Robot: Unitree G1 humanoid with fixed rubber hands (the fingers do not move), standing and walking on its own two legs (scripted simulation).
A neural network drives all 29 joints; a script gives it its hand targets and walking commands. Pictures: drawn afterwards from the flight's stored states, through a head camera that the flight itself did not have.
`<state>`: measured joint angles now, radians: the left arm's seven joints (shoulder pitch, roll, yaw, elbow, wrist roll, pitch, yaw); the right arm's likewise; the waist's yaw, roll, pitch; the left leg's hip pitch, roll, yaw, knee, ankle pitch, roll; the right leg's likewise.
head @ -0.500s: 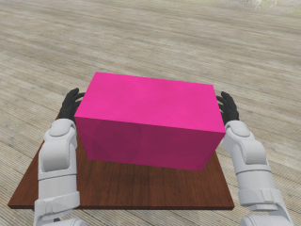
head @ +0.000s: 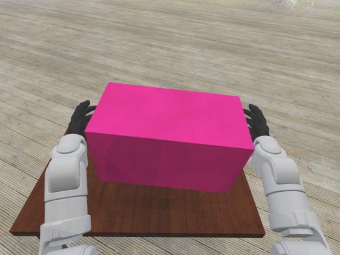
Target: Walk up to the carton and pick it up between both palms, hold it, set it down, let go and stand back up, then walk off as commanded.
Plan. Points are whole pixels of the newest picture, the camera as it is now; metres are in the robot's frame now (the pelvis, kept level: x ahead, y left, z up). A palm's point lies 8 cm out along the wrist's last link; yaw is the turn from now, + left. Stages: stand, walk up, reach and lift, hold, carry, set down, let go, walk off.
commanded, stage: hold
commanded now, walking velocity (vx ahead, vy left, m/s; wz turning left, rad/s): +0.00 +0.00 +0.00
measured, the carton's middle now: (168, 138) +0.37 +0.00 +0.13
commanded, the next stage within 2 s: none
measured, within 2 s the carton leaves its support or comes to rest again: neither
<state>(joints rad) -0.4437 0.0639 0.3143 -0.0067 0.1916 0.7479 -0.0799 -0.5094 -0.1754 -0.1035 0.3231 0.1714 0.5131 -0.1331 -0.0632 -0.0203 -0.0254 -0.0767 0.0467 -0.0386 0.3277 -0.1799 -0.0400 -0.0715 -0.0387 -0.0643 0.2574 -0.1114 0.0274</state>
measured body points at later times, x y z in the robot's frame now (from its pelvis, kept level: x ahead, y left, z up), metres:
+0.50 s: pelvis +0.00 +0.00 +0.00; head -0.04 +0.02 +0.45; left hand +0.36 +0.20 +0.17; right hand +0.35 -0.21 +0.16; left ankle +0.00 +0.14 -0.75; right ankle +0.02 -0.14 -0.75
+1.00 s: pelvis +0.00 +0.00 +0.00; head -0.04 +0.02 +0.45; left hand +0.36 +0.20 +0.17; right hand +0.35 -0.21 +0.16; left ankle +0.00 +0.14 -0.75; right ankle +0.02 -0.14 -0.75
